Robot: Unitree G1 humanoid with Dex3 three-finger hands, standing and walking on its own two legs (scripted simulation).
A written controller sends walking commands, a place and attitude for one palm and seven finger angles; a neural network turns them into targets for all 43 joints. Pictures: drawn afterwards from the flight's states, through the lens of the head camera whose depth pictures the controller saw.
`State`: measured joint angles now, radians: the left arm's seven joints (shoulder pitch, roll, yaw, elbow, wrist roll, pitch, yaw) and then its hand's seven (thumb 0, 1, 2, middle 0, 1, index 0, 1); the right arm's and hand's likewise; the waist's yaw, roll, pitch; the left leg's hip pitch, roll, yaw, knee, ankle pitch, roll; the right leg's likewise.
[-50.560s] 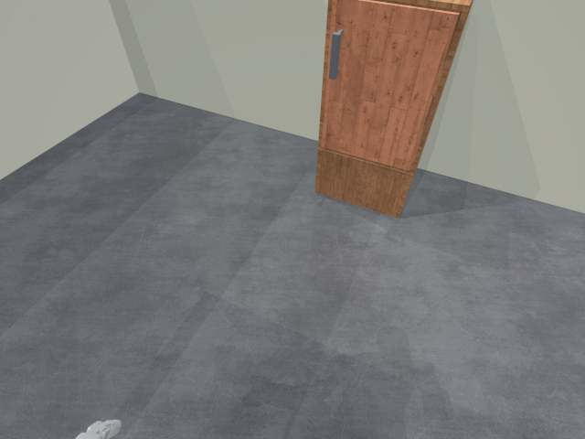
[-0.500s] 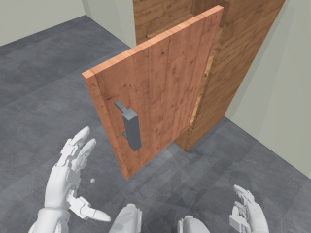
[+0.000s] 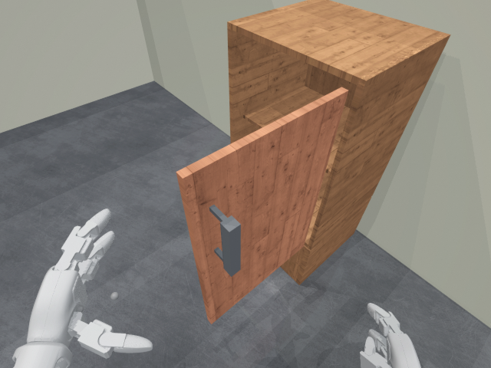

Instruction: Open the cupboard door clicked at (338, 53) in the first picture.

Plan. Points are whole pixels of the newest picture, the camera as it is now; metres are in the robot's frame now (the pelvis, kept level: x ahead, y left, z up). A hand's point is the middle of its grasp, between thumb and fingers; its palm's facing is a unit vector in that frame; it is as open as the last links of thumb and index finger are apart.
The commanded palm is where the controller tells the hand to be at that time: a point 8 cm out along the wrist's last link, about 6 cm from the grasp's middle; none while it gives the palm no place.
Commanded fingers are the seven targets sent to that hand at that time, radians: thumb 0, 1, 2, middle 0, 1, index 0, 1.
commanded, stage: draw the hand back to the body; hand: left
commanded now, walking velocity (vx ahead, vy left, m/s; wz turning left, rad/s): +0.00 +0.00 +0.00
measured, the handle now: (224, 240) +0.34 +0.07 +0.01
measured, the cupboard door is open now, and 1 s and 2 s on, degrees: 89 89 89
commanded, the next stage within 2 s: step back with the hand held close in 0.98 s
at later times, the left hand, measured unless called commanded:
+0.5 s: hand (53, 243) +0.21 +0.25 +0.18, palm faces +0.39 -0.83 -0.39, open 10.3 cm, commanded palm +0.17 +0.29 +0.21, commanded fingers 0.00 0.76 0.84 -0.19 -0.30 -0.19 -0.30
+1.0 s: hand (58, 230) +0.22 +0.23 +0.20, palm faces +0.44 -0.81 -0.39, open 7.5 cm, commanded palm +0.17 +0.27 +0.22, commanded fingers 0.00 0.90 0.90 -0.20 -0.30 -0.20 -0.30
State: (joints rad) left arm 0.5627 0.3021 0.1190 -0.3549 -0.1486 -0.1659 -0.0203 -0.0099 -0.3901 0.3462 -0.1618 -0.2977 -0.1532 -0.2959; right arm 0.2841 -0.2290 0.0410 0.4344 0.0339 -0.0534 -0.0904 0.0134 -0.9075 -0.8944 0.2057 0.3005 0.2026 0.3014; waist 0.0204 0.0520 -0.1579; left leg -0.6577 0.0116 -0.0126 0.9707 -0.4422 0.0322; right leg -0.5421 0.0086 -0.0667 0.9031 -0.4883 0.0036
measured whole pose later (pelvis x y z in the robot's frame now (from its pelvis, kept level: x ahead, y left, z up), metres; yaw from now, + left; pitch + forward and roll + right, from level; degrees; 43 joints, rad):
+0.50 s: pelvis +0.02 +0.00 +0.05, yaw -1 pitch -2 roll -1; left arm 0.51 0.35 0.26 -0.40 -0.07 -0.03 0.14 0.00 0.43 0.70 -0.20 -0.30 -0.19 -0.30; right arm 0.24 -0.23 0.06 0.57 0.01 -0.08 -0.10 0.01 -0.91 -0.89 0.21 0.30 0.20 0.30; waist 0.05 0.06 -0.04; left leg -0.24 -0.01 0.02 0.57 -0.30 0.03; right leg -0.15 -0.01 -0.03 0.52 -0.34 0.01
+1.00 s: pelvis +0.03 -0.02 +0.05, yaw -1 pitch -4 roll +0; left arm 0.48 0.34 0.32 -0.39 -0.08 -0.05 0.12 0.02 0.89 0.90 -0.22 -0.30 -0.21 -0.30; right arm 0.21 -0.23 0.03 0.62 0.00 -0.08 -0.09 0.01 -0.91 -0.89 0.21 0.30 0.20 0.30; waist 0.06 0.06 0.00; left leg -0.13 0.01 0.02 0.45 -0.25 0.00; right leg -0.05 0.02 -0.04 0.41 -0.30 -0.02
